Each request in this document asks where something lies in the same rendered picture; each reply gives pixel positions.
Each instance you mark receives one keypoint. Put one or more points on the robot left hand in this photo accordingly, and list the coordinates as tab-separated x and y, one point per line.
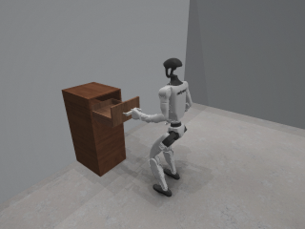
135	113

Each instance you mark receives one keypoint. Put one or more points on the left robot shin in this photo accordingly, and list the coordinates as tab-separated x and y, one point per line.
158	172

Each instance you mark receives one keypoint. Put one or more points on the robot left upper arm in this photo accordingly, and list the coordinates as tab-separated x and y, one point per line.
164	95

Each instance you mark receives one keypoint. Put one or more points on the robot left forearm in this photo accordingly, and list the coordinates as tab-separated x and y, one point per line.
154	118

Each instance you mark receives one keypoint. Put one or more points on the handle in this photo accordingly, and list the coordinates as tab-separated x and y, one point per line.
128	113

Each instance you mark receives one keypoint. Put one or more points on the cabinet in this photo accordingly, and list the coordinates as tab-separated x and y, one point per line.
97	146

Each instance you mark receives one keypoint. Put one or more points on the left robot thigh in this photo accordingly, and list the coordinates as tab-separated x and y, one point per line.
165	140

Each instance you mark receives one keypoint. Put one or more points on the robot right upper arm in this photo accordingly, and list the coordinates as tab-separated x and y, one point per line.
189	102

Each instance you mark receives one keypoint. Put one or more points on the drawer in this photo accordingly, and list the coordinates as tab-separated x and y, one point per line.
110	112

